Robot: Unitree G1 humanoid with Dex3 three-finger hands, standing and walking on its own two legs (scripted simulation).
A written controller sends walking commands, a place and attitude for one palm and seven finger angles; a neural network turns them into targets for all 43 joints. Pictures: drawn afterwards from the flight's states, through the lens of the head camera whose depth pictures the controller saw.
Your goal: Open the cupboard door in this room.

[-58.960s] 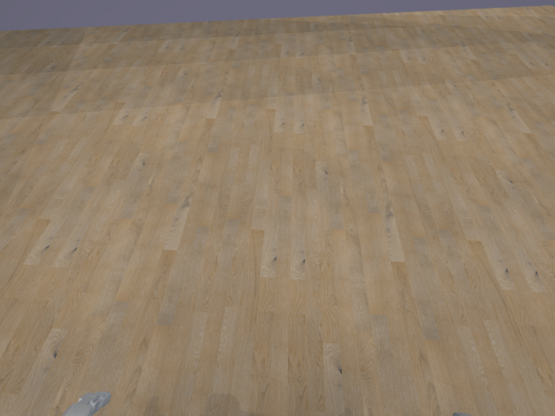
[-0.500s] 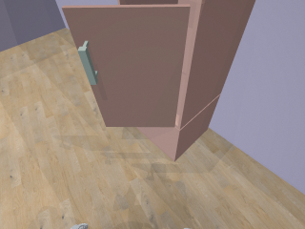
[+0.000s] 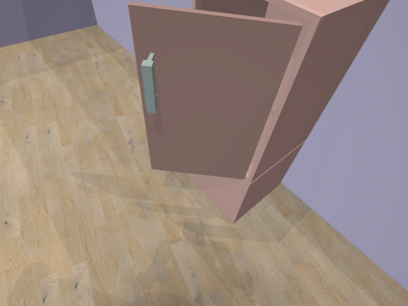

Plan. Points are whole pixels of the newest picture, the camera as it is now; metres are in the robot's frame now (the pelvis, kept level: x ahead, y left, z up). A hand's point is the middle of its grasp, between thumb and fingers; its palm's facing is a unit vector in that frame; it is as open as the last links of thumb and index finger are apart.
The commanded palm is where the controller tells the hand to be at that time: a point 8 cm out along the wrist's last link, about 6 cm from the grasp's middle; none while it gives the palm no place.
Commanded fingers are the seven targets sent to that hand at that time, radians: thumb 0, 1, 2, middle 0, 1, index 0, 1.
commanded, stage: come to a stop and stand still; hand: left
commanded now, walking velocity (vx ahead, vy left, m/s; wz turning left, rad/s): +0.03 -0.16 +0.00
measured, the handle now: (151, 83) +0.60 +0.18 +0.09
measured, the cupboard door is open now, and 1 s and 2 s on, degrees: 45 45 45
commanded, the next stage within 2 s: look again from close up in 1.28 s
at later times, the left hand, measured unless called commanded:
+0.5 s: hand out of the picture -0.01 +0.12 -0.17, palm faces -0.01 -0.98 -0.19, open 7.3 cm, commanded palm none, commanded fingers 0.00 0.90 0.90 -0.20 -0.30 -0.20 -0.30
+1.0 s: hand out of the picture +0.00 +0.09 -0.18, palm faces +0.05 -0.99 -0.15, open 7.3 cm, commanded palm none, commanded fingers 0.00 0.90 0.90 -0.20 -0.30 -0.20 -0.30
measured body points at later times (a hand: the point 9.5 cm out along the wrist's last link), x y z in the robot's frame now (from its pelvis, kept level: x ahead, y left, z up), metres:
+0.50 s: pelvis -0.02 -0.05 +0.00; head -0.01 -0.05 +0.45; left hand -0.01 +0.17 -0.16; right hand -0.06 -0.27 -0.16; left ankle +0.03 +0.09 -0.74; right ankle -0.08 -0.16 -0.74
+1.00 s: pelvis +0.02 -0.06 +0.00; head +0.04 -0.05 +0.45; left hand +0.00 +0.14 -0.16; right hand +0.01 -0.27 -0.16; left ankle +0.03 +0.09 -0.74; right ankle -0.08 -0.16 -0.74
